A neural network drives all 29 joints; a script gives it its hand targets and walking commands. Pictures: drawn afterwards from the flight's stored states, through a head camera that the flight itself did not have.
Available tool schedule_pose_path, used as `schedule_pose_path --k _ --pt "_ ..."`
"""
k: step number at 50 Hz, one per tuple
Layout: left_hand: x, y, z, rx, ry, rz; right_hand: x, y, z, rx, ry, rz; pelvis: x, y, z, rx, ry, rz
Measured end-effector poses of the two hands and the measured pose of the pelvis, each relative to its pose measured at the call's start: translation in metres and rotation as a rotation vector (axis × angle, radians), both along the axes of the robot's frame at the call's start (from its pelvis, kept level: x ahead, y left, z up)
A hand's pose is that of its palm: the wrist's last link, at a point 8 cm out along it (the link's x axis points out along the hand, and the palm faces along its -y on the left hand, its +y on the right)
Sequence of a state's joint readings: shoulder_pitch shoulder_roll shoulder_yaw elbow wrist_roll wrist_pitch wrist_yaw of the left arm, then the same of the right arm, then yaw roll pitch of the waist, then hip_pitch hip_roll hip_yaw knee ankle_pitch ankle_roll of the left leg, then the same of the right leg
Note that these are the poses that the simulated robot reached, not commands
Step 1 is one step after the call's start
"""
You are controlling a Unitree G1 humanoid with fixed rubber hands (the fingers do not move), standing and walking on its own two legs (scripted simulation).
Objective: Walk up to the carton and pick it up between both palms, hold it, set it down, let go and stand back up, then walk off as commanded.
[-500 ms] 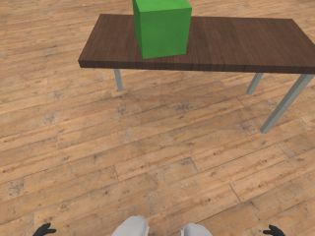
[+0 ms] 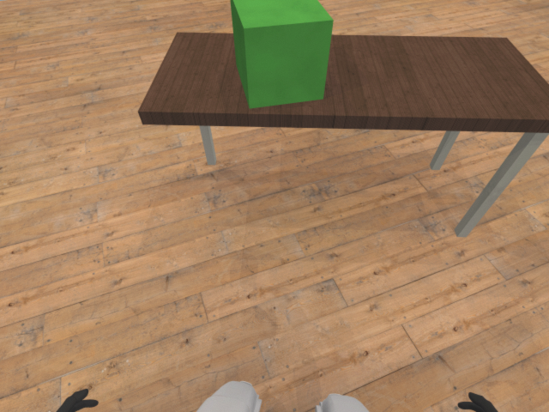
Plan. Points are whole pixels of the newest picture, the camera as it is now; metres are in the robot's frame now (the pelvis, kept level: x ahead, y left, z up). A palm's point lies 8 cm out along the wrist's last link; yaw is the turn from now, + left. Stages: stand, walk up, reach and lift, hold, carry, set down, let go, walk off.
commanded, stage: stand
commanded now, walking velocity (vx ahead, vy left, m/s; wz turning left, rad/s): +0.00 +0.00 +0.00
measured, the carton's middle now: (277, 46) +1.04 +0.11 +0.02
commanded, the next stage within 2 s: none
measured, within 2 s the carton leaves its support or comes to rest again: neither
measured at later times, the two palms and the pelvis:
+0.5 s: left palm out of the picture +0.06 +0.33 -0.09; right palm out of the picture +0.12 -0.30 -0.10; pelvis +0.00 +0.00 +0.00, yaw +0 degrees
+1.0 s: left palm out of the picture +0.06 +0.33 -0.09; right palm out of the picture +0.12 -0.30 -0.10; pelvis +0.00 +0.00 +0.00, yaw +0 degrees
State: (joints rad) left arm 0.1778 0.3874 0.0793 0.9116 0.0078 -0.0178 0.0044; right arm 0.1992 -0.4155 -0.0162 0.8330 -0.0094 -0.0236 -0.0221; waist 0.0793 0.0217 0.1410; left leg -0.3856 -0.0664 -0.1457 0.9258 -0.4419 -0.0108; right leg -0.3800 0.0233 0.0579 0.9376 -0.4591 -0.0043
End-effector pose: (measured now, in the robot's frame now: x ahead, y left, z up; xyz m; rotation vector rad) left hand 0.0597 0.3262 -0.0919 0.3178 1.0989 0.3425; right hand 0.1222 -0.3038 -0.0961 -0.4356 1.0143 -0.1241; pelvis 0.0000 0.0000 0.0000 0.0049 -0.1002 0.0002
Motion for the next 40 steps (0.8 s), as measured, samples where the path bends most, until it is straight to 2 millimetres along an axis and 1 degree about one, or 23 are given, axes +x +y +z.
schedule_pose_path --k 40 --pt "0.0005 -0.0009 0.0017 0.004 -0.003 0.0 0.0007 -0.0009 -0.0005 0.005 -0.004 -0.001 0.0001 -0.0013 0.0002 0.002 0.001 0.0"
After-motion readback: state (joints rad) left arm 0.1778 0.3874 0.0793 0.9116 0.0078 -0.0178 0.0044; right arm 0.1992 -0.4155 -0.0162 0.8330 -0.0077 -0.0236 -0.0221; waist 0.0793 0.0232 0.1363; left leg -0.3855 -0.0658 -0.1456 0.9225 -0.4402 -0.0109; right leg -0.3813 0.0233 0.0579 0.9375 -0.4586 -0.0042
